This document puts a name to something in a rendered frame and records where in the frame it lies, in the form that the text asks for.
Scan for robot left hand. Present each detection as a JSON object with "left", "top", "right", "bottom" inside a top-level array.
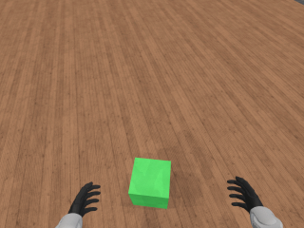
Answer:
[{"left": 68, "top": 181, "right": 101, "bottom": 217}]

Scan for carton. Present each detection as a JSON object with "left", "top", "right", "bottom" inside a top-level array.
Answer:
[{"left": 128, "top": 158, "right": 171, "bottom": 209}]

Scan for left robot forearm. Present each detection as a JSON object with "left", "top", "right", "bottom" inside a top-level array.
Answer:
[{"left": 55, "top": 213, "right": 83, "bottom": 228}]

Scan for right robot forearm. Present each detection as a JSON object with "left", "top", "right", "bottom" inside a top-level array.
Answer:
[{"left": 250, "top": 206, "right": 283, "bottom": 228}]

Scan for robot right hand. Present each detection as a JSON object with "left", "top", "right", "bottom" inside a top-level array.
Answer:
[{"left": 227, "top": 176, "right": 263, "bottom": 214}]

